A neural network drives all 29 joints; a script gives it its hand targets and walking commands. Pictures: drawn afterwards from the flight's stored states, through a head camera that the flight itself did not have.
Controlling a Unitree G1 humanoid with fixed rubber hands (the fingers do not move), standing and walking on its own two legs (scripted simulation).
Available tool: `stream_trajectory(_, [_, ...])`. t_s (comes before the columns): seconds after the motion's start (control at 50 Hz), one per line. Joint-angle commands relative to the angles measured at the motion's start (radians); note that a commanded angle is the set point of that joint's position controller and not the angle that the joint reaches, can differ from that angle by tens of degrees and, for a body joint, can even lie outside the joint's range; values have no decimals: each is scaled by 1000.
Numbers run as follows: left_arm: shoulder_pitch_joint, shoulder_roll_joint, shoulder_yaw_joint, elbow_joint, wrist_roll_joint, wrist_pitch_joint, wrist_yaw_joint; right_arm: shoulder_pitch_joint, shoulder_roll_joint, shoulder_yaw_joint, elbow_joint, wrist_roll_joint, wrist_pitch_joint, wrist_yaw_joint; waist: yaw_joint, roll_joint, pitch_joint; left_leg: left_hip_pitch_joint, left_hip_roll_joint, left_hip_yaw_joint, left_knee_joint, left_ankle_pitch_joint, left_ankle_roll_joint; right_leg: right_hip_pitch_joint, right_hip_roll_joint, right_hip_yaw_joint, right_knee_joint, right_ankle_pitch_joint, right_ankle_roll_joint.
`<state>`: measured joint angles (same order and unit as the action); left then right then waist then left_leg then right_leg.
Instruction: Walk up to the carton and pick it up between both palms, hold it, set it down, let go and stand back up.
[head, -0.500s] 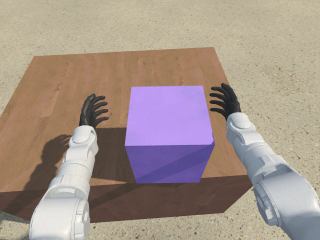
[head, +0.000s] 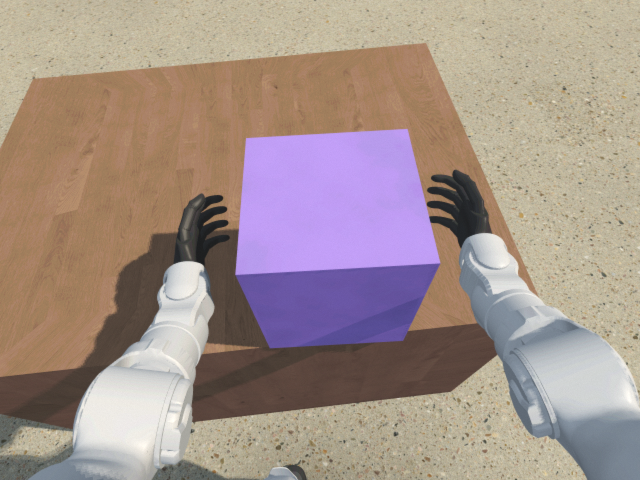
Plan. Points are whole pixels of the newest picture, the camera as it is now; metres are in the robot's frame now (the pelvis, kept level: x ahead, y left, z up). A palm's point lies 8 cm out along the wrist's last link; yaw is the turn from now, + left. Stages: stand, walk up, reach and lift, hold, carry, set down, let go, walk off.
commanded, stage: reach and lift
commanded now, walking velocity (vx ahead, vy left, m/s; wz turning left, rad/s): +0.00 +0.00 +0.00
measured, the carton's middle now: (332, 249) +0.43 +0.03 -0.02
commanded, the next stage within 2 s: none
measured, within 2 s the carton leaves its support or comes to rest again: neither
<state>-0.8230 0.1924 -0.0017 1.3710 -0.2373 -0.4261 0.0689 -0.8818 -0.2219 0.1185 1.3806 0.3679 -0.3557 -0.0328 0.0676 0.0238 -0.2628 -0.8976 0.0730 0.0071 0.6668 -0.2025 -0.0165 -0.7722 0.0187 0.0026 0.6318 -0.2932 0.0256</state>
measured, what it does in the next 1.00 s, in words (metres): stands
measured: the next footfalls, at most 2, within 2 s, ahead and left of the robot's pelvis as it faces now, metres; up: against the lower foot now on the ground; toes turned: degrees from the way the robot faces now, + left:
none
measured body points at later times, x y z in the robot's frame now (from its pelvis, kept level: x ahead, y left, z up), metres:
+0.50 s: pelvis +0.00 -0.01 +0.01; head +0.09 +0.01 +0.45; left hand +0.42 +0.18 +0.03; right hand +0.45 -0.12 +0.04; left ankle +0.04 +0.13 -0.71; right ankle -0.02 -0.14 -0.71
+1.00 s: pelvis +0.02 +0.00 +0.03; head +0.10 +0.02 +0.47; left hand +0.40 +0.19 +0.03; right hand +0.43 -0.11 +0.04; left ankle +0.04 +0.12 -0.71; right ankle -0.02 -0.14 -0.71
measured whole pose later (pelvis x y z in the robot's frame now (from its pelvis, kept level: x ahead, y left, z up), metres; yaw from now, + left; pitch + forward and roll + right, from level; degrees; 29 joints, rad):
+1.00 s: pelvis +0.02 +0.00 +0.03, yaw +1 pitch +15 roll -2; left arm -0.63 -0.05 0.52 1.05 0.38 -0.40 0.07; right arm -0.71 0.07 -0.62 1.13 -0.49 -0.42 -0.07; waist 0.05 -0.01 -0.10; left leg -0.54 0.06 0.02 0.42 -0.13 -0.01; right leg -0.40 0.00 -0.01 0.34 -0.20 0.02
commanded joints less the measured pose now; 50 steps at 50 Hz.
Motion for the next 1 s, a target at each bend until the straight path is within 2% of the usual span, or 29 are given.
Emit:
stream_trajectory(0.0, [-380, 112, 35, -182, 4, -70, -7, -400, -94, -17, -197, -43, -81, -10, 9, -50, -717, 586, -44, 43, 78, 487, -63, 106, 45, -68, -30, 293, -1])
stream_trajectory(0.04, [-357, 119, 76, -198, 27, -77, -15, -403, -68, -26, -235, -70, -89, -26, 22, -80, -718, 533, -58, 55, 85, 481, -57, 174, 40, -57, -11, 357, 6])
stream_trajectory(0.1, [-320, 115, 128, -175, 70, -56, -32, -380, -52, -36, -205, -81, -101, -49, 11, -94, -675, 508, -67, 65, 84, 528, -57, 237, 39, -51, 11, 520, 25])
stream_trajectory(0.12, [-286, 97, 126, -163, 83, -60, -43, -351, -39, -21, -218, -81, -106, -53, 24, -82, -680, 504, -67, 67, 80, 539, -55, 269, 34, -44, 16, 562, 25])
stream_trajectory(0.14, [-339, 88, 124, -211, 87, -64, -44, -372, -14, -34, -191, -88, -107, -55, 9, -62, -664, 500, -70, 69, 85, 526, -54, 266, 31, -46, 14, 547, 27])
stream_trajectory(0.2, [-354, 42, 136, -210, 125, -62, -43, -359, -9, -89, -152, -139, -117, -69, -25, -22, -628, 524, -67, 63, 72, 515, -66, 227, 30, -56, -12, 498, 26])
stream_trajectory(0.22, [-351, 26, 149, -212, 128, -63, -44, -354, 36, -96, -140, -156, -110, -75, -14, -59, -598, 525, -68, 64, 71, 494, -56, 208, 31, -57, -15, 453, 31])
stream_trajectory(0.3, [-410, -53, 134, -244, 181, -55, -29, -376, 75, -176, -112, -225, -99, -66, -49, 18, -555, 651, -50, 44, 40, 499, -78, 116, 36, -79, -82, 308, 9])
stream_trajectory(0.32, [-407, -63, 141, -254, 203, -56, -19, -361, 84, -200, -128, -249, -102, -66, -40, 49, -574, 647, -47, 43, 40, 493, -83, 123, 38, -71, -93, 289, -1])
stream_trajectory(0.34, [-405, -75, 168, -274, 221, -61, -9, -371, 105, -233, -153, -284, -106, -68, -44, 31, -578, 627, -53, 50, 34, 472, -79, 137, 37, -73, -97, 275, 1])
stream_trajectory(0.36, [-382, -85, 191, -249, 245, -58, -6, -371, 139, -240, -157, -302, -102, -64, -15, 18, -553, 618, -55, 52, 21, 471, -75, 167, 31, -71, -101, 286, 4])
stream_trajectory(0.38, [-375, -98, 211, -255, 277, -54, -1, -368, 152, -258, -159, -328, -97, -62, -19, 10, -540, 631, -56, 56, 7, 454, -72, 187, 32, -73, -111, 282, 4])
stream_trajectory(0.4, [-386, -93, 256, -237, 317, -52, 2, -386, 168, -280, -184, -365, -97, -61, 5, 7, -549, 600, -59, 60, 10, 438, -60, 206, 29, -64, -109, 266, 4])
stream_trajectory(0.44, [-373, -160, 290, -208, 397, -42, -9, -371, 269, -316, -200, -439, -86, -45, 21, -20, -497, 572, -63, 76, -32, 355, -44, 264, 18, -54, -131, 219, 5])
stream_trajectory(0.48, [-405, -274, 294, -207, 446, -43, -31, -364, 411, -342, -190, -509, -74, -12, 17, -10, -442, 592, -59, 77, -44, 352, -37, 271, 14, -63, -134, 211, -1])
stream_trajectory(0.54, [-444, -554, 290, -233, 559, -48, -76, -382, 681, -421, -223, -699, -84, 64, 16, 25, -431, 664, -55, 95, -75, 347, -42, 264, 15, -74, -181, 164, -24])
stream_trajectory(0.58, [-419, -614, 293, -225, 595, -59, -94, -372, 769, -433, -248, -786, -94, 87, 12, -16, -421, 680, -53, 103, -97, 353, -31, 309, 12, -83, -198, 217, -22])
stream_trajectory(0.66, [-374, -625, 293, -240, 627, -56, -96, -264, 786, -467, -212, -890, -98, 91, -11, -17, -390, 719, -52, 98, -124, 383, -47, 356, 16, -81, -219, 295, -33])
stream_trajectory(0.68, [-350, -640, 276, -246, 634, -47, -94, -238, 780, -481, -194, -904, -97, 91, -27, -9, -364, 741, -47, 99, -138, 388, -49, 364, 15, -93, -230, 290, -34])
stream_trajectory(0.72, [-329, -650, 307, -260, 654, -46, -93, -234, 796, -470, -178, -925, -94, 97, 0, -32, -316, 719, -52, 106, -164, 389, -49, 426, 13, -82, -244, 300, -35])
stream_trajectory(0.76, [-309, -658, 311, -256, 666, -31, -91, -234, 788, -489, -179, -934, -101, 98, -5, -9, -313, 730, -49, 100, -177, 392, -46, 401, 17, -92, -259, 290, -39])
stream_trajectory(0.8, [-291, -654, 321, -277, 665, -27, -87, -251, 808, -468, -212, -941, -107, 95, 11, -40, -314, 718, -57, 103, -197, 405, -36, 458, 12, -86, -266, 330, -30])
stream_trajectory(0.84, [-285, -678, 299, -303, 667, -17, -84, -231, 814, -477, -220, -944, -115, 95, -16, -9, -334, 762, -51, 101, -195, 487, -49, 464, 18, -93, -281, 368, -33])
stream_trajectory(0.88, [-274, -680, 301, -331, 681, -8, -82, -213, 813, -495, -216, -941, -119, 94, -15, -1, -327, 814, -42, 95, -184, 548, -51, 426, 20, -92, -303, 333, -40])
stream_trajectory(0.9, [-281, -685, 292, -344, 673, -9, -79, -229, 804, -492, -220, -946, -125, 89, -30, -20, -340, 832, -42, 89, -180, 559, -53, 413, 24, -104, -308, 343, -37])
stream_trajectory(0.92, [-281, -697, 276, -378, 681, -13, -75, -213, 818, -486, -202, -947, -130, 92, -15, 17, -362, 841, -42, 97, -180, 572, -59, 419, 23, -100, -308, 335, -43])
stream_trajectory(0.94, [-260, -713, 278, -365, 685, -6, -73, -196, 812, -486, -225, -945, -134, 92, -29, 27, -362, 865, -39, 92, -190, 579, -61, 413, 26, -104, -324, 331, -37])
stream_trajectory(0.96, [-243, -713, 277, -381, 692, -1, -70, -202, 816, -486, -211, -942, -131, 94, -5, 31, -351, 865, -36, 88, -186, 592, -63, 414, 25, -102, -324, 317, -45])
stream_trajectory(0.98, [-226, -712, 278, -378, 691, 5, -71, -206, 815, -483, -231, -933, -139, 93, -14, 15, -356, 860, -37, 95, -184, 599, -58, 420, 31, -102, -325, 349, -40])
